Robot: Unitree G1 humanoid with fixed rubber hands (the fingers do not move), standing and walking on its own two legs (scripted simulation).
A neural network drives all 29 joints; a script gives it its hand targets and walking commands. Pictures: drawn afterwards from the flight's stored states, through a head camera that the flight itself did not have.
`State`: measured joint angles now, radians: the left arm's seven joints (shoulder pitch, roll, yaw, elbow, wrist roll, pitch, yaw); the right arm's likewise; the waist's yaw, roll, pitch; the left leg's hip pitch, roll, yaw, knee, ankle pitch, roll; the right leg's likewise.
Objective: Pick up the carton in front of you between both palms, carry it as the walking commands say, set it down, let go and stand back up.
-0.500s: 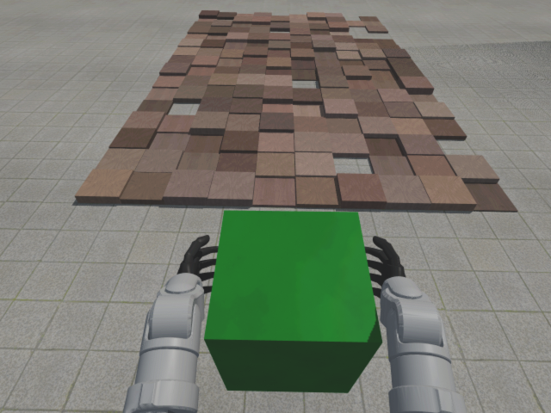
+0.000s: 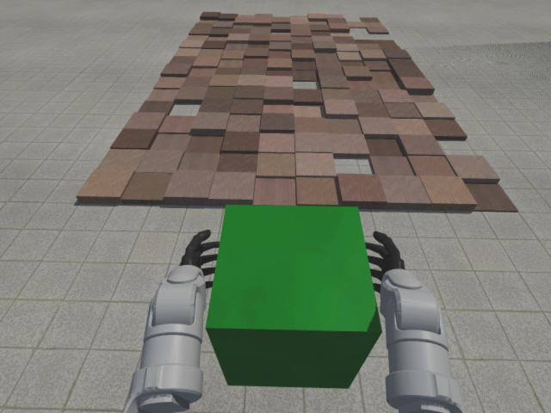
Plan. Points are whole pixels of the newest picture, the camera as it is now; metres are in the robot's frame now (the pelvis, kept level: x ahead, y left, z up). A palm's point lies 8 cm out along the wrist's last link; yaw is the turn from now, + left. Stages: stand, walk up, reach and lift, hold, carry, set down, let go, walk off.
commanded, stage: hold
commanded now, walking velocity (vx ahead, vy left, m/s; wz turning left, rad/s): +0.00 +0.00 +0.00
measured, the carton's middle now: (289, 300) +0.30 +0.00 -0.02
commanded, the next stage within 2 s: carry in 0.26 s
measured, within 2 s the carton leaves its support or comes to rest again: neither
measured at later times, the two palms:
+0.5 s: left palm (196, 257) +0.31 +0.14 +0.07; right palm (394, 265) +0.31 -0.16 +0.07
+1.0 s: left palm (242, 169) +0.54 +0.10 +0.07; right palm (393, 179) +0.52 -0.20 +0.06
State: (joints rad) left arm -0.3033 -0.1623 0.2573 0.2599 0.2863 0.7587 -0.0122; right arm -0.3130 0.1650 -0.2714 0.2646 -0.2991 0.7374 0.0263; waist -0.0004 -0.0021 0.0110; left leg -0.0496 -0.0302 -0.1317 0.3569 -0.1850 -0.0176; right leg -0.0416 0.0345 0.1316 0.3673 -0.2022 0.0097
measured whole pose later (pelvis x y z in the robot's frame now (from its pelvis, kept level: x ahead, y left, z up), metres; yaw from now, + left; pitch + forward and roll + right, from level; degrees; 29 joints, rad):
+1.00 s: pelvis +0.26 -0.04 -0.02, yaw +1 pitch +6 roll +0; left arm -0.19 -0.14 0.09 -0.33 0.10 1.21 0.09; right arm -0.15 0.13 -0.14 -0.39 -0.09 1.21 -0.11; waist -0.04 0.04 -0.10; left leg -0.25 0.09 0.07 0.84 -0.49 -0.03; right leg -0.34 0.00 -0.22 0.55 -0.32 -0.08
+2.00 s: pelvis +0.96 -0.08 +0.00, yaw +1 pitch +5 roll +1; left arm -0.23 -0.15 0.13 -0.47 0.08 1.25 0.11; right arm -0.23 0.14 -0.14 -0.48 -0.09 1.23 -0.10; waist 0.03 0.01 0.01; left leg -0.51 0.06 0.08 1.07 -0.35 0.02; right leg -0.28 -0.06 -0.23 0.39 -0.20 -0.05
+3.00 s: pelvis +1.60 -0.05 +0.01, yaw -2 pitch +5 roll -1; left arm -0.78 -0.02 0.27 -0.12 0.04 1.28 0.14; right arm -0.75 0.07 -0.29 -0.19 -0.11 1.28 -0.13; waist 0.06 0.02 0.04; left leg -0.56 0.00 0.12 0.50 -0.08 0.04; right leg -0.12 -0.01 -0.09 0.51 -0.49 -0.01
